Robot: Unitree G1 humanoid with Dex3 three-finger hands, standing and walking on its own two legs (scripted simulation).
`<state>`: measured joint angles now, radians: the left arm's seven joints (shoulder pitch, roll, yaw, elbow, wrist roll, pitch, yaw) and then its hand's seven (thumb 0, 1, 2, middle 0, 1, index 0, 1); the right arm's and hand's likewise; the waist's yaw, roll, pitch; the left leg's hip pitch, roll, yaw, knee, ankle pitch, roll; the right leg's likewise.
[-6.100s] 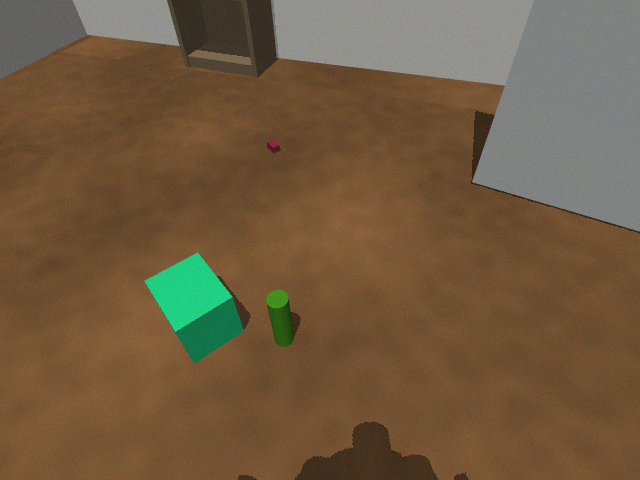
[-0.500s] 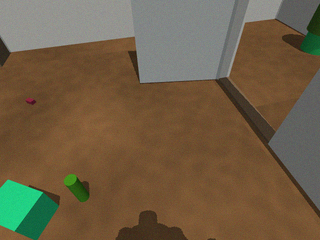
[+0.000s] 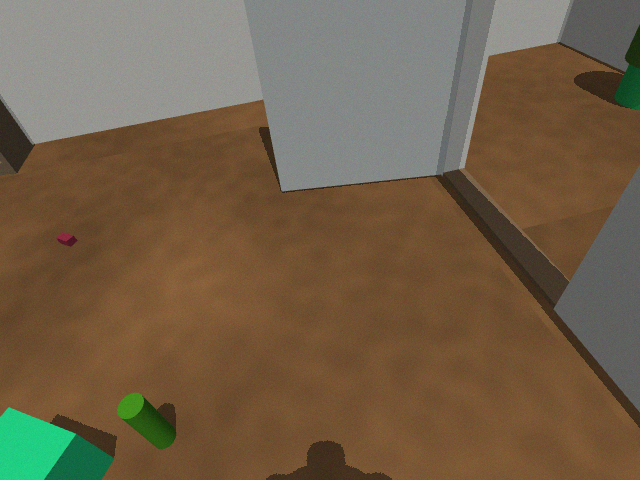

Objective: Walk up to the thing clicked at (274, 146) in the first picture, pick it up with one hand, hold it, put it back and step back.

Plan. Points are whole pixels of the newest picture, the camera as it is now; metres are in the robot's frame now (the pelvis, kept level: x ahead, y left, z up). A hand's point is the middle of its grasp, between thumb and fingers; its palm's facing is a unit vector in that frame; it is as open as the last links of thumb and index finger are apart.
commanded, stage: walk up
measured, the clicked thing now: (66, 239) +1.36 +1.37 -0.75
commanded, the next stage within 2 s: none
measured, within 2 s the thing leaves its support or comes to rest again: neither
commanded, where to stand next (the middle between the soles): +0.69 +0.08 m, yaw +1 degrees
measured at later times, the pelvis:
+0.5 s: pelvis +0.22 +0.05 +0.00, yaw +2 degrees
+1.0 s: pelvis +0.41 +0.01 +0.00, yaw +13 degrees
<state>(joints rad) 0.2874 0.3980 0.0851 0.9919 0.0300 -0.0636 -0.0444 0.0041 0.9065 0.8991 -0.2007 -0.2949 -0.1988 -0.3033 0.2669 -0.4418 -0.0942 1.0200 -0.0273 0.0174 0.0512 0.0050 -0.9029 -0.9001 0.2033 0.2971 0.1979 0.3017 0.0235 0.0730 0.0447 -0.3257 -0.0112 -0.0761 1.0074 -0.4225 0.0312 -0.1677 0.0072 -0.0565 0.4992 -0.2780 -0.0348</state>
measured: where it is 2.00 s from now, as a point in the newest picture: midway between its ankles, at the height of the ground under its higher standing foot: (342, 371)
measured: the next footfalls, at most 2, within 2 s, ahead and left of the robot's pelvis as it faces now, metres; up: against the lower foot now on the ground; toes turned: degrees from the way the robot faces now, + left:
left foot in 0.30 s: +0.30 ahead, +0.14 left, +0.00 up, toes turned +6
right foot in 0.80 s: +0.50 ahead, -0.09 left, +0.00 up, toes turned +1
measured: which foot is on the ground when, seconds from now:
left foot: up 0.00-0.28, down 0.30-0.82, up 0.84-1.00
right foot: down 0.00-0.36, up 0.38-0.78, down 0.80-1.00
